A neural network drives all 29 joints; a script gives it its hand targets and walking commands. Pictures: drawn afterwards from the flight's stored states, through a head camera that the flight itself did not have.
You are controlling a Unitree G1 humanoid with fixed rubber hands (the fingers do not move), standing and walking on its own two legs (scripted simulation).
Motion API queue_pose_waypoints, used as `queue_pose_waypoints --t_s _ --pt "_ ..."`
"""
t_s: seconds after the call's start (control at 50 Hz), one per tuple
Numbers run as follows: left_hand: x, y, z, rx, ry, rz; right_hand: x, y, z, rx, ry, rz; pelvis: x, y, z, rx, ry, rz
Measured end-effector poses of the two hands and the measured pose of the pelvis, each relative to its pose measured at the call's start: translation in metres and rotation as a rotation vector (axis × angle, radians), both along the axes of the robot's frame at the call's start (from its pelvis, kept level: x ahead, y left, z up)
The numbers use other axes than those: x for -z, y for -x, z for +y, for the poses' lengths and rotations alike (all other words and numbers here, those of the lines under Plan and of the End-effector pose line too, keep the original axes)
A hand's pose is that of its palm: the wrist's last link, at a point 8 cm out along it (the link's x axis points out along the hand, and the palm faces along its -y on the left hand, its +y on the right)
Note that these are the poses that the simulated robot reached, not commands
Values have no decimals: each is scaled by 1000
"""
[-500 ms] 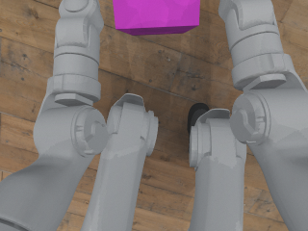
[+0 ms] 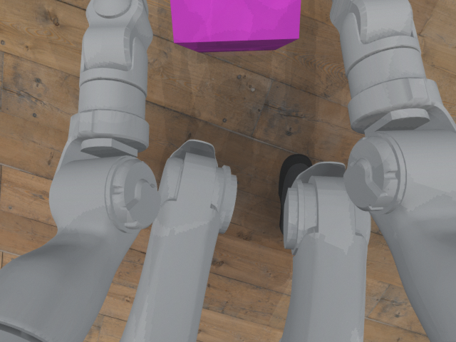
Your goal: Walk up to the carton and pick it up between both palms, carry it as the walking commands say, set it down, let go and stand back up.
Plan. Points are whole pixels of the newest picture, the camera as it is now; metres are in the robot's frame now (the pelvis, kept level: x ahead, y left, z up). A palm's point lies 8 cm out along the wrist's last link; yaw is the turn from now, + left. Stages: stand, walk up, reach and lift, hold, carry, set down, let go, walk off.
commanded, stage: set down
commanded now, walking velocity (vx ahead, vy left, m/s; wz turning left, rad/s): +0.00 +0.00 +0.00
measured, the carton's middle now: out of the picture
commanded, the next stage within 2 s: let go in 1.98 s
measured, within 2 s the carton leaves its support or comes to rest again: neither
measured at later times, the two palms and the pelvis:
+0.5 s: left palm out of the picture +0.50 +0.19 -0.22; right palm out of the picture +0.57 -0.08 -0.22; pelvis +0.02 +0.00 +0.00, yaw +1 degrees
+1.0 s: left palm out of the picture +0.50 +0.21 -0.15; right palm out of the picture +0.56 -0.10 -0.16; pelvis -0.01 +0.00 +0.00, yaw +2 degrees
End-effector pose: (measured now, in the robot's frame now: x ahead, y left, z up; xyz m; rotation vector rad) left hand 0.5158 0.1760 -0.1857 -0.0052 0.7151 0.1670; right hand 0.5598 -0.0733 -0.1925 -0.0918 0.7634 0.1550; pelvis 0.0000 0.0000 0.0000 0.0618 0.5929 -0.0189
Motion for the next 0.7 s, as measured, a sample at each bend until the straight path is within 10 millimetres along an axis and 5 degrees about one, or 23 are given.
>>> queue_pose_waypoints --t_s 0.28,0.42,0.52,0.7 --pt "4 0 1 2 -8 -10 4 -2 -1 -5 -4 -8 1 -2 -2 -4 -5 5" --pt "31 13 -1 -47 3 81 18 -5 -3 -42 33 5 -1 -10 -3 -9 -9 28" --pt "38 16 16 -147 0 85 24 -14 -13 -29 68 -19 -2 -17 -3 -16 -10 45" --pt "20 5 43 -181 -30 3 23 -15 -24 -7 67 -40 3 -15 -4 -25 -13 28"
